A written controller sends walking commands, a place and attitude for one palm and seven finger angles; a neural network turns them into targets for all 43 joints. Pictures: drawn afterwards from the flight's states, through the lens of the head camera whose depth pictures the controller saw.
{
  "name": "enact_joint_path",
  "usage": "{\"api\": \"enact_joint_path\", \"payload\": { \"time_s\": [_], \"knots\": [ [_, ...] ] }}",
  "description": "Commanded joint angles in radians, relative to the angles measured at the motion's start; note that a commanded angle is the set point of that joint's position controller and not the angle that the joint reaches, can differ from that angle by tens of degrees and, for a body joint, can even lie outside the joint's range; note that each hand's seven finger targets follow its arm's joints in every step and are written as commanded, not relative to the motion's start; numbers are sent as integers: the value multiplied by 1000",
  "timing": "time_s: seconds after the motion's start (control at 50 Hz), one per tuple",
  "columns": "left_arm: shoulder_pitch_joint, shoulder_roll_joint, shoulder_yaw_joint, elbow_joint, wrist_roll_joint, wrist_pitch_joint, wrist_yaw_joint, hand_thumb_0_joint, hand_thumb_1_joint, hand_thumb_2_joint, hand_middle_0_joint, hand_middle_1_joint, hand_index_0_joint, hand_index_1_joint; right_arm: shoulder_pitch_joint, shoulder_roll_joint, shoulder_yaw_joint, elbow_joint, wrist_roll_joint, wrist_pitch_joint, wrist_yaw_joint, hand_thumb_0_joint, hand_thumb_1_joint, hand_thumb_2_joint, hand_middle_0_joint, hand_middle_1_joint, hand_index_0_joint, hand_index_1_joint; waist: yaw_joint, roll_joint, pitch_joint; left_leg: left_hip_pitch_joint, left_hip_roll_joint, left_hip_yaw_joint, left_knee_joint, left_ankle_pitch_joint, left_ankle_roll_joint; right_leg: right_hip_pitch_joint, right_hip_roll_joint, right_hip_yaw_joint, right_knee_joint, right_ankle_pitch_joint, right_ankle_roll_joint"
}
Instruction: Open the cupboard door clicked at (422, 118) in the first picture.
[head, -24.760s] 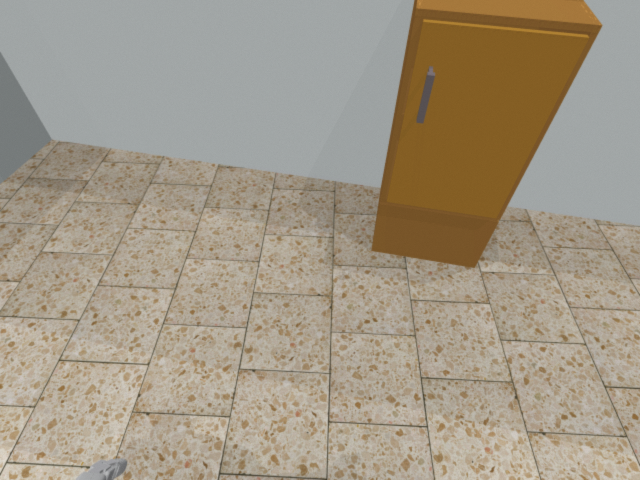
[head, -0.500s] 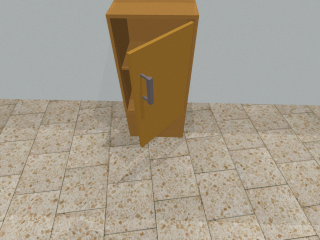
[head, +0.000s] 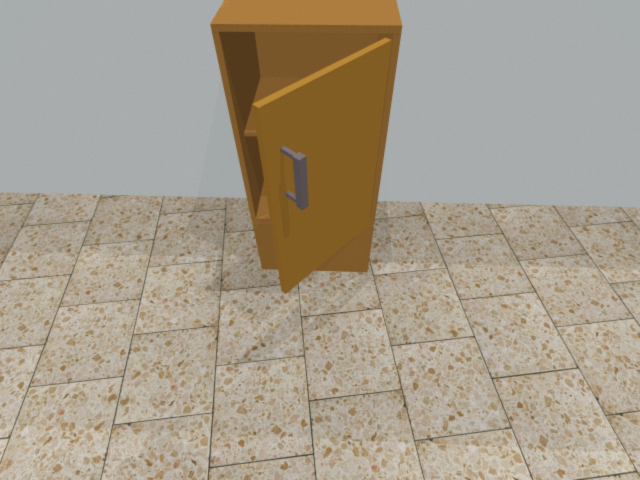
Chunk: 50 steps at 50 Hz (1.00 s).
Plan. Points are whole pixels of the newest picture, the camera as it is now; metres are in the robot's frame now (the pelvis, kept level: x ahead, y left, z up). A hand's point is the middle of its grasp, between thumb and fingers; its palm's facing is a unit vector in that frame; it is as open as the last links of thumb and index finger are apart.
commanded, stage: look to check the result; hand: left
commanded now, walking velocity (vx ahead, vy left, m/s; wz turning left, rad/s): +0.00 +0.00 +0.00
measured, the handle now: (294, 178) +0.68 +0.09 -0.05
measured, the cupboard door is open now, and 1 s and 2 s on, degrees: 49 49 49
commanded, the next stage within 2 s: walk to a spot facing it in 0.06 s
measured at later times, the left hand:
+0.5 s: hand out of the picture +0.08 +0.20 -0.18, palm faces -0.10 -0.96 -0.26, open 7.3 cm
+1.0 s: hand out of the picture +0.12 +0.16 -0.17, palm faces -0.32 -0.91 -0.27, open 7.3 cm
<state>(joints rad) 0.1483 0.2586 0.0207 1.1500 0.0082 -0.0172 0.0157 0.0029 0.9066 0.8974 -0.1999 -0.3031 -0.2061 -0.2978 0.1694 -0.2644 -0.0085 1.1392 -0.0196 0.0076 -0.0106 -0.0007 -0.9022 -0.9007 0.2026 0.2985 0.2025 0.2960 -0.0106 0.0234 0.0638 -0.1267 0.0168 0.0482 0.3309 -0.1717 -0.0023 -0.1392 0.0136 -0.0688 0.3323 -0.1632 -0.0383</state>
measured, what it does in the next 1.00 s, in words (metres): lifts its left foot, turning right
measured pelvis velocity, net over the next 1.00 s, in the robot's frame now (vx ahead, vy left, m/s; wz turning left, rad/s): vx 0.00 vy -0.02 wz -0.44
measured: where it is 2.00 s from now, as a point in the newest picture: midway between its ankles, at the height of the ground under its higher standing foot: outside the picture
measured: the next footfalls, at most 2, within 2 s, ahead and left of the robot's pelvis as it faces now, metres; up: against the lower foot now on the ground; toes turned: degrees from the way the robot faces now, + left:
left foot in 1.04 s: +0.10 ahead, +0.12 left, +0.00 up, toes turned -28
right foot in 1.24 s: -0.01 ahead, -0.17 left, +0.00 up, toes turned -32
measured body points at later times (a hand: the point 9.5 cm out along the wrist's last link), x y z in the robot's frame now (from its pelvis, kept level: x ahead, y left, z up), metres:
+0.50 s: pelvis +0.00 +0.00 -0.01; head +0.04 -0.02 +0.43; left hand +0.08 +0.25 -0.16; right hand +0.02 -0.26 -0.17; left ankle +0.01 +0.12 -0.75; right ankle +0.01 -0.09 -0.75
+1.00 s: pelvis +0.00 -0.02 -0.01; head +0.05 -0.04 +0.44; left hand +0.14 +0.21 -0.15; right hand +0.03 -0.30 -0.14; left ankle +0.05 +0.13 -0.73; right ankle +0.00 -0.10 -0.75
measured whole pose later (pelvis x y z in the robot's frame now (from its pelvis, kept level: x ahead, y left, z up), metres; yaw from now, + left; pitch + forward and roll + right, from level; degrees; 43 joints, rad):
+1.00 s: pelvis +0.00 -0.02 -0.01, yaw -25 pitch +2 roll +2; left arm 0.23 0.22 0.09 0.95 0.02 0.05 0.01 0.00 0.90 0.90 -0.20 -0.30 -0.21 -0.30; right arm 0.06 -0.20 -0.05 0.89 0.00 0.03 -0.03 0.00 -0.90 -0.90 0.20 0.30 0.20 0.30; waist 0.04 -0.04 0.09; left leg -0.30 0.00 -0.03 0.61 -0.37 -0.04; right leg -0.31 0.13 0.22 0.49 -0.18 -0.06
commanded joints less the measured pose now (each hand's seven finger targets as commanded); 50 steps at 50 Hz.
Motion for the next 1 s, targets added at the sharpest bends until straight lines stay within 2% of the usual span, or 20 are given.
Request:
{"api": "enact_joint_path", "payload": {
  "time_s": [0.0, 0.18, 0.24, 0.36, 0.4, 0.44, 0.48, 0.5, 0.52, 0.56, 0.58, 0.6, 0.62, 0.66, 0.72, 0.86, 0.9, 0.94, 0.96, 0.98],
  "knots": [
    [-15, 182, 26, -48, 2, -20, 7, 0, 900, 900, -200, -300, -200, -300, 1, -157, -26, -41, -2, -20, -10, 0, -900, -900, 200, 300, 200, 300, 0, -21, -54, 12, 104, -103, -57, 79, 25, 0, -140, 133, -79, 59, -12],
    [-36, 198, 29, -56, 3, -20, 6, 0, 900, 900, -200, -300, -200, -300, -16, -178, -28, -47, -2, -23, -11, 0, -900, -900, 200, 300, 200, 300, 0, -12, -66, 32, 110, -95, -56, 111, 21, 8, -141, 138, -71, 121, -12],
    [1, 115, 22, -58, 3, 8, 10, 0, 900, 900, -200, -300, -200, -300, 46, -76, -16, -41, -5, -4, -17, 0, -900, -900, 200, 300, 200, 300, -7, -15, -57, 22, 115, -43, 4, 93, 6, -33, -139, 160, -24, 169, -4],
    [10, 134, 58, -141, 14, 46, -3, 0, 900, 900, -200, -300, -200, -300, 73, -108, -56, -117, -4, 15, -32, 0, -900, -900, 200, 300, 200, 300, -12, -42, -45, -11, 143, -1, 78, -14, 21, -139, -108, 217, 78, 162, -18],
    [12, 120, 64, -173, 15, 52, -9, 0, 900, 900, -200, -300, -200, -300, 71, -120, -66, -141, -6, 13, -36, 0, -900, -900, 200, 300, 200, 300, -10, 7, -46, -5, 183, -29, 59, -31, 41, -190, -73, 208, 146, 134, -12],
    [21, 100, 68, -195, 16, 55, -16, 0, 900, 900, -200, -300, -200, -300, 68, -142, -79, -161, -9, 10, -39, 0, -900, -900, 200, 300, 200, 300, -4, 76, -63, 6, 262, -85, 20, -20, 83, -239, -26, 163, 284, 65, 2],
    [24, 71, 73, -220, 15, 66, -24, 0, 900, 900, -200, -300, -200, -300, 57, -153, -87, -176, -15, 1, -40, 0, -900, -900, 200, 300, 200, 300, 6, 182, -52, -12, 385, -145, -42, 88, 164, -285, -3, 87, 518, -273, 19],
    [17, 63, 76, -232, 14, 70, -26, 0, 900, 900, -200, -300, -200, -300, 53, -151, -86, -184, -18, -2, -40, 0, -900, -900, 200, 300, 200, 300, 5, 190, -42, -24, 407, -133, -33, 146, 181, -291, -25, 90, 560, -348, 19],
    [29, 54, 76, -235, 15, 67, -28, 0, 900, 900, -200, -300, -200, -300, 35, -145, -86, -192, -19, -5, -40, 0, -900, -900, 200, 300, 200, 300, 22, 141, -49, -27, 405, -96, 15, 220, 172, -263, -43, 93, 530, -340, 16],
    [124, 50, 84, -219, 16, 58, -31, 0, 900, 900, -200, -300, -200, -300, -4, -146, -87, -207, -16, -2, -41, 0, -900, -900, 200, 300, 200, 300, 72, 45, -65, -97, 317, 20, 192, 246, 91, -97, -43, 77, 289, -140, 11],
    [183, 114, 100, -209, 25, 47, -23, 0, 900, 900, -200, -300, -200, -300, -20, -116, -87, -226, -3, 7, -38, 0, -900, -900, 200, 300, 200, 300, 93, -172, -65, -202, 166, 110, 400, 12, 9, -27, -126, 260, 76, 137, -25],
    [198, 210, 117, -207, 27, 41, -7, 0, 900, 900, -200, -300, -200, -300, -27, -49, -79, -263, 10, 13, -30, 0, -900, -900, 200, 300, 200, 300, 91, -386, -49, -390, 11, 118, 645, -446, -42, 26, -349, 580, -51, 352, -125],
    [212, 222, 121, -212, 12, 44, 2, 0, 900, 900, -200, -300, -200, -300, -23, -69, -78, -263, 7, 26, -29, 0, -900, -900, 200, 300, 200, 300, 101, -254, -62, -406, 26, -17, 778, -463, -36, 9, -369, 611, -51, 304, -181],
    [123, 149, 114, -234, 14, 41, 17, 0, 900, 900, -200, -300, -200, -300, -42, -57, -80, -258, 7, 23, -33, 0, -900, -900, 200, 300, 200, 300, 48, -198, -73, -471, 54, -92, 856, -348, -40, 39, -284, 547, 21, 310, -197],
    [112, 128, 107, -248, 15, 31, 21, 0, 900, 900, -200, -300, -200, -300, -48, -24, -72, -258, 8, 24, -26, 0, -900, -900, 200, 300, 200, 300, 32, -83, -132, -394, 45, -75, 761, -278, -54, 32, -234, 485, 36, 334, -178],
    [135, 154, 116, -253, 22, 40, 8, 0, 900, 900, -200, -300, -200, -300, -89, -23, -72, -297, 18, 16, -29, 0, -900, -900, 200, 300, 200, 300, 53, -168, -117, -320, -4, -73, 497, -281, -45, 38, -180, 551, 26, 300, -162],
    [111, 159, 118, -266, 22, 45, 5, 0, 900, 900, -200, -300, -200, -300, -65, -25, -71, -298, 22, 12, -31, 0, -900, -900, 200, 300, 200, 300, 36, -161, -124, -249, -14, -79, 393, -261, -37, -9, -166, 567, 34, 265, -146],
    [71, 152, 116, -277, 17, 48, 2, 0, 900, 900, -200, -300, -200, -300, -3, -34, -73, -286, 24, 5, -37, 0, -900, -900, 200, 300, 200, 300, 0, -145, -133, -104, -19, -83, 205, -169, -30, -94, -126, 559, 67, 215, -95],
    [43, 135, 110, -292, 11, 50, 0, 0, 900, 900, -200, -300, -200, -300, 49, -57, -77, -273, 21, -4, -43, 0, -900, -900, 200, 300, 200, 300, -29, -106, -142, 55, 25, -105, 73, -110, -14, -226, -86, 518, 106, 110, -48],
    [44, 85, 98, -315, 0, 51, -10, 0, 900, 900, -200, -300, -200, -300, 66, -136, -91, -273, 8, -13, -50, 0, -900, -900, 200, 300, 200, 300, -36, 99, -125, 184, 211, -307, -41, -161, 53, -433, 40, 395, 233, -108, 9]
  ]
}}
